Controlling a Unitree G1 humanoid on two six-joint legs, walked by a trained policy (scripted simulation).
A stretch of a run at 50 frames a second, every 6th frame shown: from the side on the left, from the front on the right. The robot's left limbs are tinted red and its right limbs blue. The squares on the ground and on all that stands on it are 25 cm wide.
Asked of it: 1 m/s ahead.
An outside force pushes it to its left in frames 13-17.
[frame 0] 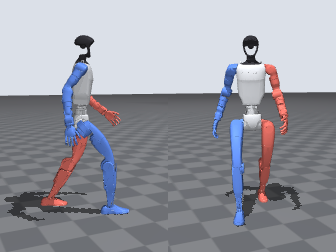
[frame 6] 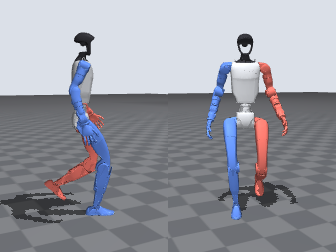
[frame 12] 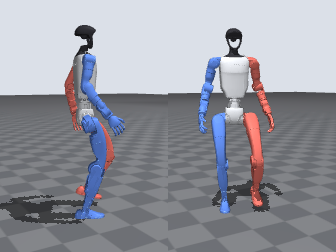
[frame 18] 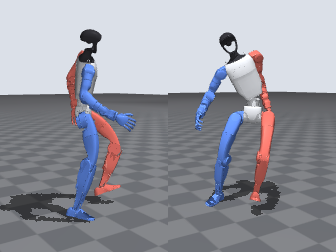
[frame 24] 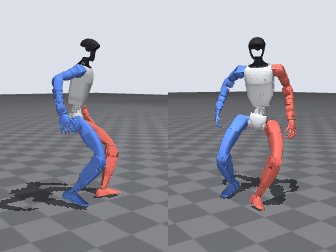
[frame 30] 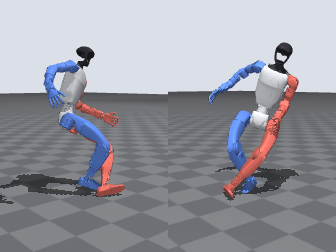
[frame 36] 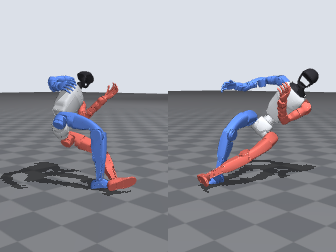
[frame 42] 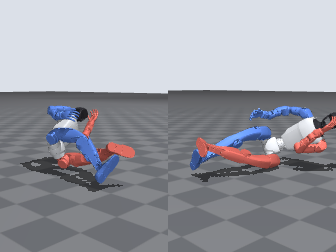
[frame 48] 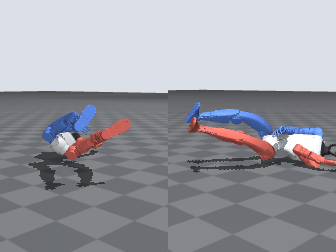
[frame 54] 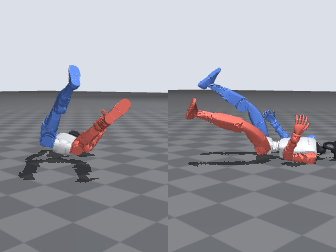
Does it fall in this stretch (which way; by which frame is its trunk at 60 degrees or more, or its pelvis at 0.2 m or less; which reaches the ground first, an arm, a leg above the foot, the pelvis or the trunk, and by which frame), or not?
yes: goes over to its left; its trunk at 60 degrees or more by frame 42; the left leg reaches the ground first, by frame 42
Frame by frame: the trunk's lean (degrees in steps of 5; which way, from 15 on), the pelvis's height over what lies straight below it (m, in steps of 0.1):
0: 5, 0.7
6: 5, 0.7
12: 0, 0.8
18: 25 to its right, 0.8
24: 15 forward, 0.7
30: 25 forward and to its left, 0.6
36: 45 forward and to its left, 0.4
42: 65 to its left, 0.2
48: 95 to its left, 0.1
54: 90 to its left, 0.1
